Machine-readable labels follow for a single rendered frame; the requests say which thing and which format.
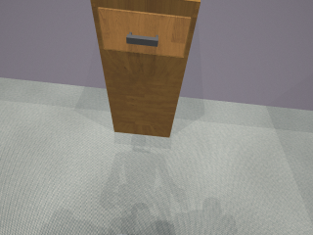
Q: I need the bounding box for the handle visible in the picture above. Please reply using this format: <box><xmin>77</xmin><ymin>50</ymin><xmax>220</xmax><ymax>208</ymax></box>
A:
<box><xmin>126</xmin><ymin>31</ymin><xmax>158</xmax><ymax>47</ymax></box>

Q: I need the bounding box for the drawer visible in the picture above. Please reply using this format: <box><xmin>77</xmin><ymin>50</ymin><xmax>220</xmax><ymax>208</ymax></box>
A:
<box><xmin>98</xmin><ymin>7</ymin><xmax>191</xmax><ymax>57</ymax></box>

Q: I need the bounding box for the cabinet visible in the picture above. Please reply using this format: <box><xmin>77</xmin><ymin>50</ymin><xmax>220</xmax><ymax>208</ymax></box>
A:
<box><xmin>90</xmin><ymin>0</ymin><xmax>201</xmax><ymax>138</ymax></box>

